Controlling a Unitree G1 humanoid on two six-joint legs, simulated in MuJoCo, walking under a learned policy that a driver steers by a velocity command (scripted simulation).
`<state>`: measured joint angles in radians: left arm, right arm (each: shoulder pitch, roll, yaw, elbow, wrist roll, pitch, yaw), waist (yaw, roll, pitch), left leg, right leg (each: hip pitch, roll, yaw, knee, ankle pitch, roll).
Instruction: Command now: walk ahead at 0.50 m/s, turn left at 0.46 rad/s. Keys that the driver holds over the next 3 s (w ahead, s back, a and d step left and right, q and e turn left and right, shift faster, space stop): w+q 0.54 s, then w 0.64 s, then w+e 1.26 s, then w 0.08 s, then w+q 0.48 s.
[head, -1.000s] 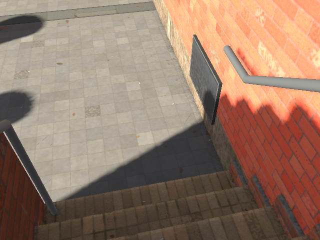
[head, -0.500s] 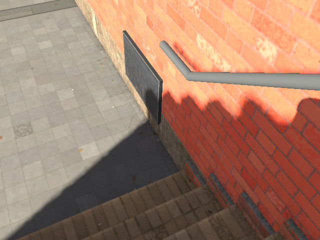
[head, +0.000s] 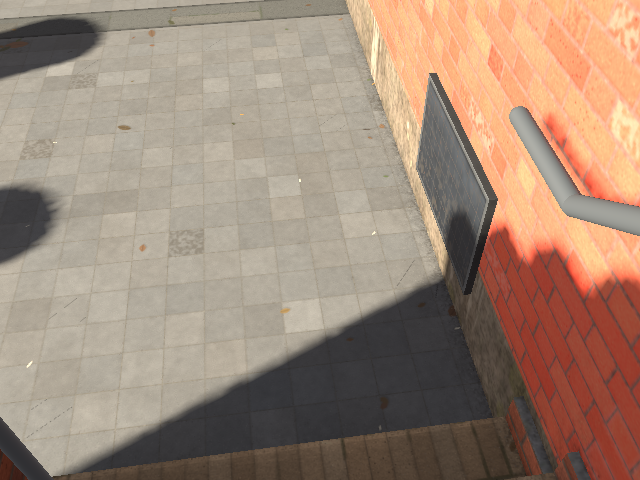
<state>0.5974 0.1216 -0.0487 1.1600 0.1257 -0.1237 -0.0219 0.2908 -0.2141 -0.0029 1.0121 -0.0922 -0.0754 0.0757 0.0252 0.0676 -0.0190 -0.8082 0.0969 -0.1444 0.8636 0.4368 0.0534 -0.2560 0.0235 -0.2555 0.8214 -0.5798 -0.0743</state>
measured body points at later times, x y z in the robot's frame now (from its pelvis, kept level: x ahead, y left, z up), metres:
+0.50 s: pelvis +0.26 +0.09 -0.17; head +0.26 +0.09 +0.28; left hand +0.35 +0.36 -0.29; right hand +0.21 -0.14 -0.32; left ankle +0.17 +0.18 -0.88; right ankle +0.42 -0.03 -0.84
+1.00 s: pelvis +0.50 +0.13 -0.38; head +0.50 +0.13 +0.07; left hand +0.28 +0.22 -0.52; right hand +0.71 -0.01 -0.51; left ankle +0.65 +0.37 -1.03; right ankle +0.43 +0.02 -1.06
